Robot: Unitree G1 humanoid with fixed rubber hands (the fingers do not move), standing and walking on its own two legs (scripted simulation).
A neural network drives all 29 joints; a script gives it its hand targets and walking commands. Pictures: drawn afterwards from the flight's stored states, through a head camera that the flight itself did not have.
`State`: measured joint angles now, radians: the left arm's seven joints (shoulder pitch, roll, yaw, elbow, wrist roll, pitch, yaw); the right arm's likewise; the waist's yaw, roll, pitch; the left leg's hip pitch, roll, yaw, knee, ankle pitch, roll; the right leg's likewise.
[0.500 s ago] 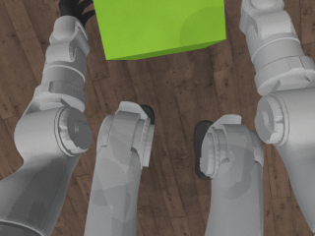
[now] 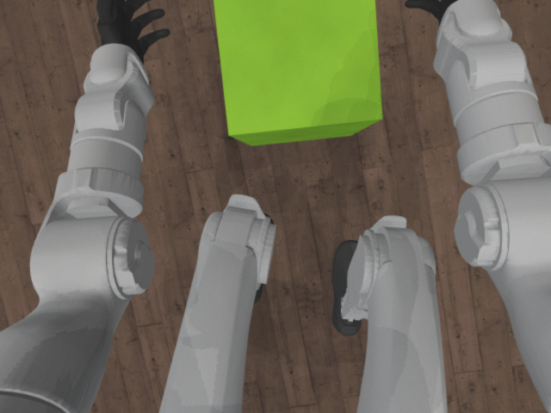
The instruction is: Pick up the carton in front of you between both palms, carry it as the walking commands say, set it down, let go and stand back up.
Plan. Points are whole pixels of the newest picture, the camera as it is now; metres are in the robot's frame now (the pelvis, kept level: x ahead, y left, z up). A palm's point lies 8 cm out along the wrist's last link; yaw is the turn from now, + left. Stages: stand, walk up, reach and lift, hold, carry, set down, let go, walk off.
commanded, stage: set down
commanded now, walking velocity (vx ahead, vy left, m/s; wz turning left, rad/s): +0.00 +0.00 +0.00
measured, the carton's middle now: (296, 76) +0.53 +0.06 -0.30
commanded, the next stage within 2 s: let go in 0.70 s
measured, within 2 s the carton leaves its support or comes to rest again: neither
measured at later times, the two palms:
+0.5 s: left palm out of the picture +0.49 +0.26 +0.04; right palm out of the picture +0.58 -0.13 +0.03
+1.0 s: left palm out of the picture +0.44 +0.25 +0.15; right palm out of the picture +0.48 -0.16 +0.14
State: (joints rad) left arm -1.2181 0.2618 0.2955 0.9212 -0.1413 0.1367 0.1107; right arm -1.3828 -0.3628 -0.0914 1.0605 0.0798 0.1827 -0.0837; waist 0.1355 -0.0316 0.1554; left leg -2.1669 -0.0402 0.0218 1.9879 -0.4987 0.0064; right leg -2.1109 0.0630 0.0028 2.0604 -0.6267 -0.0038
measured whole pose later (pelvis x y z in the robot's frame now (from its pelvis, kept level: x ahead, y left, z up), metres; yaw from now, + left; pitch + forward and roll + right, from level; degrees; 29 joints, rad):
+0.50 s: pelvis +0.03 +0.00 +0.13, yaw +0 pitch +47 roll +1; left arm -1.00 0.24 0.35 0.77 -0.11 0.18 0.03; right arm -1.19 -0.32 -0.14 0.90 0.00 0.22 -0.05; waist 0.14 -0.04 -0.09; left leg -1.90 -0.04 0.01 1.52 -0.43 0.00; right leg -1.86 0.07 0.04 1.59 -0.54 0.00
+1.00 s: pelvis +0.06 +0.01 +0.26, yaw -2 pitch +38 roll -1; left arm -0.62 0.19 0.29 0.68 0.07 0.10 -0.10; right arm -0.72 -0.14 -0.24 0.73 -0.15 0.14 -0.09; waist 0.08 -0.01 -0.07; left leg -1.34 -0.04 -0.01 0.96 -0.28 0.03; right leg -1.30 0.07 0.06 0.98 -0.35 0.01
